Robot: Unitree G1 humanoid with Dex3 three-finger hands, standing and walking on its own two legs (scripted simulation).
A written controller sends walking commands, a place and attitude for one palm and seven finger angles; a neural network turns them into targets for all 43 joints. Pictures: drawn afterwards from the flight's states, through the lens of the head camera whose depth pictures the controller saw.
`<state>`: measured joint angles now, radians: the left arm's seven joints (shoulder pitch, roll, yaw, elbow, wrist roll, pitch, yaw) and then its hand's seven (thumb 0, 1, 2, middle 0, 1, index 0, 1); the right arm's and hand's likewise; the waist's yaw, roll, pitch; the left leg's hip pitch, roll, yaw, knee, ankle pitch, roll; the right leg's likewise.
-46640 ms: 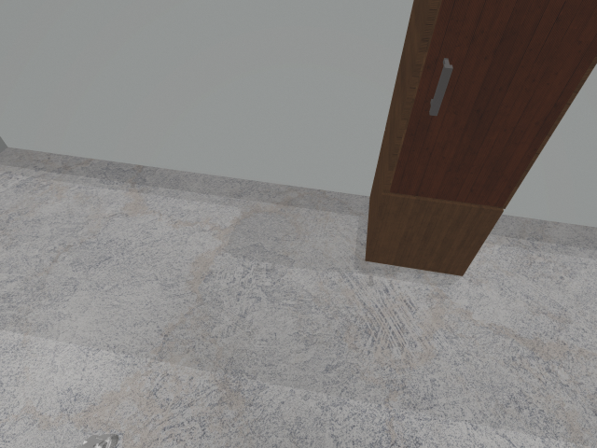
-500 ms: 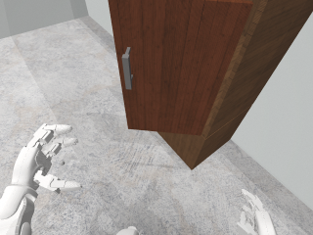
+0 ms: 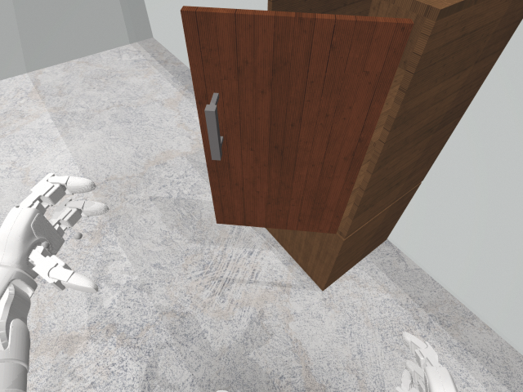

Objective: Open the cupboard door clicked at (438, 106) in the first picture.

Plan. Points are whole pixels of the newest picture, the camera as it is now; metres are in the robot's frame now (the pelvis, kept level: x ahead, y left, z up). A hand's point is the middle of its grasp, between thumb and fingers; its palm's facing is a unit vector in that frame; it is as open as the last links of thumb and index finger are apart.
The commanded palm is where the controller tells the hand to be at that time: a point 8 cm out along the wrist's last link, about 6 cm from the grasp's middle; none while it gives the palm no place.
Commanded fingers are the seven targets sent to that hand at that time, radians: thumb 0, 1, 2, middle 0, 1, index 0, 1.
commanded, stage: raise the hand with hooked fingers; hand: left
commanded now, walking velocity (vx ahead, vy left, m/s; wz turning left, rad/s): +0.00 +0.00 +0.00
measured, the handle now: (216, 127) +0.57 +0.14 +0.07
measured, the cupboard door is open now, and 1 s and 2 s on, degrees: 47 47 47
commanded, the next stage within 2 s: move the hooked fingers beside the handle in 0.40 s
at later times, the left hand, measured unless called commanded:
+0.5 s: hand (91, 242) +0.29 +0.26 +0.09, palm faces +0.00 -1.00 -0.04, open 14.0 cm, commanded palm +0.26 +0.31 +0.09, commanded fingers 0.00 -0.50 0.30 -0.30 -1.20 -0.30 -1.20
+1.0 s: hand (125, 201) +0.36 +0.24 +0.09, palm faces -0.02 -1.00 -0.01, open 14.0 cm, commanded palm +0.34 +0.29 +0.09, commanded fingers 0.00 -0.50 0.30 -0.30 -1.20 -0.30 -1.20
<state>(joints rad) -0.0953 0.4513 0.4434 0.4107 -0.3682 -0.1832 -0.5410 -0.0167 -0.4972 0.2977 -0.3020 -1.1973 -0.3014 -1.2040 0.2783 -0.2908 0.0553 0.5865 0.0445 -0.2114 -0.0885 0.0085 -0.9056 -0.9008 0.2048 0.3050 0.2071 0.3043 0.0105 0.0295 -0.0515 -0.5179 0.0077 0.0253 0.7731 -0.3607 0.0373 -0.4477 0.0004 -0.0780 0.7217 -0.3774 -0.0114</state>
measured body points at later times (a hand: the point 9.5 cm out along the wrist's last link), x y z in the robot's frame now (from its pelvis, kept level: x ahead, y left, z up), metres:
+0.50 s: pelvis +0.00 -0.01 +0.00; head +0.03 -0.01 +0.45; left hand +0.28 +0.32 +0.10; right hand +0.15 -0.25 -0.08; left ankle +0.02 +0.09 -0.71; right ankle -0.01 -0.12 -0.71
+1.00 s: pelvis +0.00 -0.01 +0.00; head +0.05 -0.01 +0.44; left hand +0.36 +0.29 +0.09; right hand +0.12 -0.27 -0.10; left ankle +0.02 +0.09 -0.71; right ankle -0.01 -0.12 -0.71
